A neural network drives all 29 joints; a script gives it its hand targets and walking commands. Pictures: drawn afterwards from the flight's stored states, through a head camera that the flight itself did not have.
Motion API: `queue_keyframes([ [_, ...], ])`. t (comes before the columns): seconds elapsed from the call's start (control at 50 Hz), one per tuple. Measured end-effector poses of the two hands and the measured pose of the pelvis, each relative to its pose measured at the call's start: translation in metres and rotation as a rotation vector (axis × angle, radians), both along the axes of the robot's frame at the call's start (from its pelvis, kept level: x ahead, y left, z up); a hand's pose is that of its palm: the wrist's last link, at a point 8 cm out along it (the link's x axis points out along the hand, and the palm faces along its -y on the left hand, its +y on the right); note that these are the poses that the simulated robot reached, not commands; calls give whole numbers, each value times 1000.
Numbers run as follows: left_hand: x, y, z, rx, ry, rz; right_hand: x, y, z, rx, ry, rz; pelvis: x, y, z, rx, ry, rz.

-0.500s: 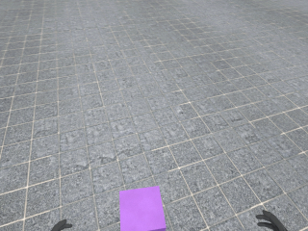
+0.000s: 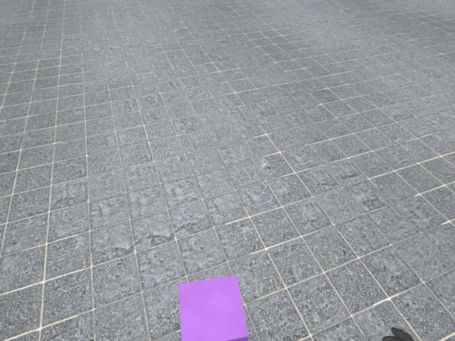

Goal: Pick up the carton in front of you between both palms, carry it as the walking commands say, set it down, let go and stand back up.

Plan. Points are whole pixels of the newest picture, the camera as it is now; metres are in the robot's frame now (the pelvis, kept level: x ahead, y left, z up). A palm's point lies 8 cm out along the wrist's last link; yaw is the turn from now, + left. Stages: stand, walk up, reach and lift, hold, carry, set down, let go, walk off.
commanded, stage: stand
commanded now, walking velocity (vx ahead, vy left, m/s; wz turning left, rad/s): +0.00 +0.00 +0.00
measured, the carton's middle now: (212, 320) +0.36 +0.07 -0.65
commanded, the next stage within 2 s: none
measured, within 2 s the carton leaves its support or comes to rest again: neither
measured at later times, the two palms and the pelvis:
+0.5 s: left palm out of the picture +0.07 +0.30 -0.11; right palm out of the picture +0.08 -0.31 -0.09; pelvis -0.01 +0.00 +0.00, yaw +0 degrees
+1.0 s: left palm out of the picture +0.07 +0.31 -0.11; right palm out of the picture +0.08 -0.32 -0.09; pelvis -0.01 +0.00 +0.01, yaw +1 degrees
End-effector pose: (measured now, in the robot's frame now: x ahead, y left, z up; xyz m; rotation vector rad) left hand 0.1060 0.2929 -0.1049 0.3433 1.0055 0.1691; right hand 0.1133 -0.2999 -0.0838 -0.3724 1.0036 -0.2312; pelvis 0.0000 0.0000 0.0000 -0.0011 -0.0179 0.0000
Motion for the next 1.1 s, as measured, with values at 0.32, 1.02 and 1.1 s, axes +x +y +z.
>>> queue_keyframes([
  [0.32,-25,5,-1,10,62,9,-27,-9,-3,-2,61,-29,-12,-1,3,-2,-16,0],
  [1.02,-36,13,-1,27,115,36,-35,-19,-6,-4,118,-41,-14,-4,6,-1,-23,11],
  [1.1,-37,13,-1,29,119,39,-35,-19,-6,-4,120,-39,-14,-4,7,-1,-23,12],
])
